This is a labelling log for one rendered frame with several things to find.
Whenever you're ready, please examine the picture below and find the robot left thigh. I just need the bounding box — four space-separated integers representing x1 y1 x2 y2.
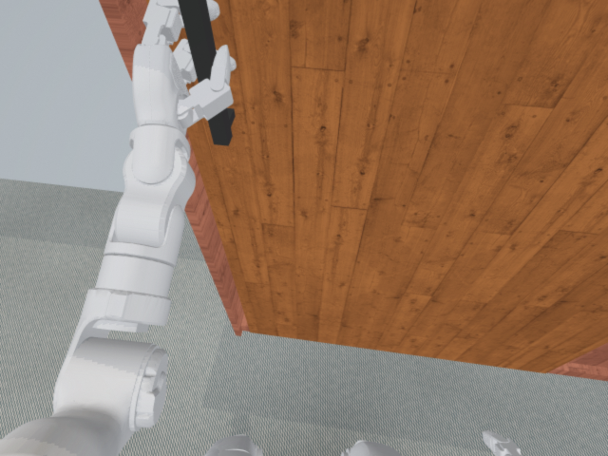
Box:
204 435 262 456

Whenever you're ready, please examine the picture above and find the right robot hand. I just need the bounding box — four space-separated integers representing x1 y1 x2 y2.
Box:
483 430 521 456

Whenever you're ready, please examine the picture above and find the left robot hand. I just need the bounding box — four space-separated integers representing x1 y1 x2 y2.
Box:
132 0 237 136

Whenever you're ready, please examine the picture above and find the wardrobe door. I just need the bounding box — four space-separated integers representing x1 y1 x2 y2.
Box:
146 0 608 373
569 343 608 368

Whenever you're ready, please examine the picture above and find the robot left forearm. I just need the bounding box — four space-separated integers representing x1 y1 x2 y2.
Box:
53 124 196 413

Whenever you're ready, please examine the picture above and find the handle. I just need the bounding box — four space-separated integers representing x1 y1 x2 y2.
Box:
178 0 236 146

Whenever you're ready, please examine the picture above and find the left robot upper arm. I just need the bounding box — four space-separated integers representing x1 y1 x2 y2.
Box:
0 337 168 456

